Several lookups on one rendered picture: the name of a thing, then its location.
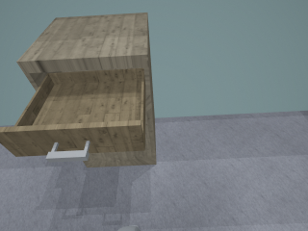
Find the handle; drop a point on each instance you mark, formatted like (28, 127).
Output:
(55, 156)

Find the drawer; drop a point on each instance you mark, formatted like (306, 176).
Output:
(105, 107)

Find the cabinet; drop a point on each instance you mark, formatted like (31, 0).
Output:
(93, 43)

